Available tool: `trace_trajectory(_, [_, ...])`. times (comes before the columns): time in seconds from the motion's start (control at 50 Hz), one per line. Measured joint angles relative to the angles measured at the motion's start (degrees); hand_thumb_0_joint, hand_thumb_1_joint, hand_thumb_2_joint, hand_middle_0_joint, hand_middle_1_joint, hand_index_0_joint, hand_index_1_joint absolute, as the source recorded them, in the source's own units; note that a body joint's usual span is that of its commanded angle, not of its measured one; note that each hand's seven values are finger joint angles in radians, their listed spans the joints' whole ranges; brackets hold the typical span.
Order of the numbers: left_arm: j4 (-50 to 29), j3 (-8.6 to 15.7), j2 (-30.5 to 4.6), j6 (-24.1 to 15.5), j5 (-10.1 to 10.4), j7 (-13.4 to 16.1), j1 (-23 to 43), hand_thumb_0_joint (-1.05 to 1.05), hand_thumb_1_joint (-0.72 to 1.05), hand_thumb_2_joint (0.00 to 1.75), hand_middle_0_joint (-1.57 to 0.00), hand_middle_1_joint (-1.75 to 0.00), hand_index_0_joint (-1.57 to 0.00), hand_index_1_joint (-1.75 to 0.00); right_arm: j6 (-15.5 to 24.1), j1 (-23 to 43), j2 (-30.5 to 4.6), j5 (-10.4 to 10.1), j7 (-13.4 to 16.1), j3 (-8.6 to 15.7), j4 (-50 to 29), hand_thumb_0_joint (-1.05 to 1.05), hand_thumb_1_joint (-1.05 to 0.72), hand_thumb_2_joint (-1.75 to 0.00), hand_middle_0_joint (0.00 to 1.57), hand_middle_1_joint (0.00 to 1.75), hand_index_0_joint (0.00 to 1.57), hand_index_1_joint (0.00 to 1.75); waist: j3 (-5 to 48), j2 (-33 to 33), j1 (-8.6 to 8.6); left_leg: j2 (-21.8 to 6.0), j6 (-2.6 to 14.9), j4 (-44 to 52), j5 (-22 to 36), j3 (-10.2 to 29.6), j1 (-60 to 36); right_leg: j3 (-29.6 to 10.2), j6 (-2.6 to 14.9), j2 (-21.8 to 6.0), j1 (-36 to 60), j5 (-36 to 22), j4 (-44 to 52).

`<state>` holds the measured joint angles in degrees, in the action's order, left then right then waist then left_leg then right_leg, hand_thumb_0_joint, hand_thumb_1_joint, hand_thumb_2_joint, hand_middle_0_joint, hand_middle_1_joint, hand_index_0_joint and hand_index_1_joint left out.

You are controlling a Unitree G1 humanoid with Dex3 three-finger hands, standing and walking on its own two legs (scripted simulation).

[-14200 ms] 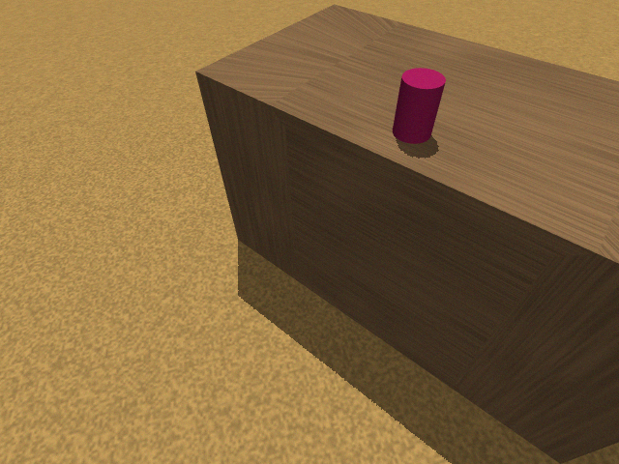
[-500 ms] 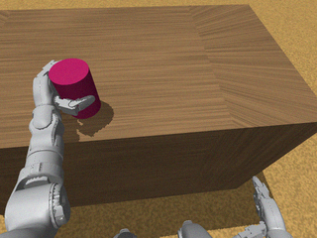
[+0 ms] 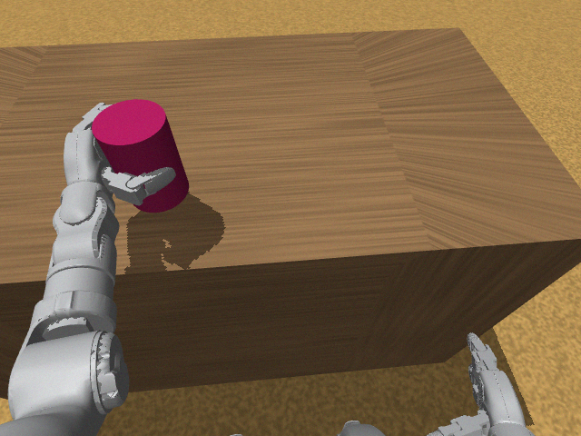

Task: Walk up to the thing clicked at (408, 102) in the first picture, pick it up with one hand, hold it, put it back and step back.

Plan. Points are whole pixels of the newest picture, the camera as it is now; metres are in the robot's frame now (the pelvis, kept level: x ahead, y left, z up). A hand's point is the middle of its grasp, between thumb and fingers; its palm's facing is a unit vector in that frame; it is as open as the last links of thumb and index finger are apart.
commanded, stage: settle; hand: left
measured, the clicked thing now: (146, 159) +0.47 +0.18 +0.12
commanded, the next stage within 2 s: lift in 0.30 s
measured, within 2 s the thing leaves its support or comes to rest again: neither
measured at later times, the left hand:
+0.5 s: hand (124, 139) +0.46 +0.19 +0.17, palm faces +0.13 -0.99 -0.01, open 11.8 cm
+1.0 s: hand (91, 124) +0.40 +0.18 +0.24, palm faces +0.13 -0.99 -0.03, open 11.8 cm
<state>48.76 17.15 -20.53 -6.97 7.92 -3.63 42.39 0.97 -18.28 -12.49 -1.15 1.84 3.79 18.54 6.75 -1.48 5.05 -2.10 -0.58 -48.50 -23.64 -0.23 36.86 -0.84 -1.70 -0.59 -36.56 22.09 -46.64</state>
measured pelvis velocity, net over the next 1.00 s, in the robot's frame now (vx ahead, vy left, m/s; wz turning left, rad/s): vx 0.00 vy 0.00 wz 0.01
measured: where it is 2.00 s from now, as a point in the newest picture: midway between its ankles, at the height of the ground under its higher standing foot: outside the picture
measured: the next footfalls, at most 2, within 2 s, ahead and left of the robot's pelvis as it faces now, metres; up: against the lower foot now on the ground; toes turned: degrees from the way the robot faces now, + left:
none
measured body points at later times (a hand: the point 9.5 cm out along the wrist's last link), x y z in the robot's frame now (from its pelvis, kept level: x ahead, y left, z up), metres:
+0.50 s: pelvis +0.00 +0.00 +0.01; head +0.04 +0.00 +0.46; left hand +0.45 +0.24 +0.17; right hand +0.15 -0.27 -0.06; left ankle +0.00 +0.12 -0.70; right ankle +0.01 -0.14 -0.70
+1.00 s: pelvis +0.00 +0.00 +0.02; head -0.01 -0.02 +0.47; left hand +0.39 +0.24 +0.24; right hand +0.16 -0.26 -0.04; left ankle +0.00 +0.12 -0.70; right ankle +0.01 -0.14 -0.70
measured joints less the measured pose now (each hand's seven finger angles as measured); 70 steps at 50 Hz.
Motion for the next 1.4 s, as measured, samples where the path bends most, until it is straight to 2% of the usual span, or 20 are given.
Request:
trace_trajectory(0.52, [-1.64, -1.0, -0.43, 3.97, 0.34, 0.28, 1.01, -0.01, -0.61, 1.11, -0.61, -0.98, -0.62, -0.98, 1.63, 1.61, -0.35, -1.08, 0.89, 0.76, 5.12, -0.01, 0.5, -0.06, 0.05, 0.05, 0.05, 0.06, -0.37, -0.09, -0.78, 0.29, 0.24, 4.05, 1.78, -0.38, -4.67, -0.26, -0.24, -0.29, 4.68, -1.89, 4.18])
trace_trajectory(0.72, [-9.07, -1.78, 1.33, 7.55, 0.81, 1.06, -2.71, -0.01, -0.61, 1.11, -0.61, -0.98, -0.62, -0.98, 2.75, 0.22, -0.76, -1.47, 1.61, 1.36, 4.48, -0.01, 0.5, -0.06, 0.05, 0.05, 0.05, 0.06, -0.08, -0.36, -1.73, 0.32, 0.12, 5.6, 2.25, -0.25, -7.64, -0.08, -0.15, -0.32, 7.63, -2.21, 5.56])
trace_trajectory(0.9, [-20.76, -2.28, 2.46, 14.43, 1.52, 1.14, -7.18, -0.01, -0.61, 1.12, -0.61, -0.99, -0.62, -0.99, 4.03, -0.33, -0.34, -1.72, 2.21, 1.11, 5.89, -0.01, 0.51, -0.06, 0.05, 0.05, 0.05, 0.06, -0.13, -1.24, -2.94, 0.49, 0.04, 7.81, 2.99, 0.03, -11.76, 0.28, -0.06, -0.49, 11.84, -2.72, 7.62])
trace_trajectory(1.12, [-34.69, -2.16, 3.4, 27.21, 2.93, 0.26, -10.83, -0.01, -0.61, 1.12, -0.61, -0.99, -0.61, -0.99, 5.86, 0.57, -0.2, -1.95, 1.85, 1.16, 9.17, -0.01, 0.52, -0.05, 0.05, 0.05, 0.05, 0.06, -0.77, -2.13, -4.71, 1.08, 0.02, 11.4, 4.8, 0.46, -16.48, 0.81, 0.01, -1.08, 16.53, -3.9, 10.52])
trace_trajectory(1.24, [-40.11, -1.86, 3.74, 32.83, 3.78, 0.14, -11.99, -0.01, -0.61, 1.12, -0.6, -0.99, -0.61, -0.99, 6.87, 1.06, -0.47, -2.08, 1.57, 1.47, 10.76, -0.01, 0.52, -0.05, 0.05, 0.05, 0.05, 0.06, -1.16, -2.31, -5.03, 1.28, -0.05, 12.92, 5.71, 0.72, -18.29, 1.1, 0.1, -1.28, 18.3, -4.48, 11.67])
trace_trajectory(1.4, [-44.28, -1.36, 4.05, 37.76, 4.56, 0.46, -12.11, -0.01, -0.61, 1.12, -0.6, -0.99, -0.61, -0.99, 8.0, 1.98, -0.79, -2.07, 1.36, 1.96, 13.43, -0.01, 0.51, -0.05, 0.05, 0.05, 0.05, 0.06, -1.42, -2.52, -5.33, 1.38, -0.16, 14.18, 6.62, 0.9, -19.7, 1.3, 0.22, -1.36, 19.65, -5.13, 12.59])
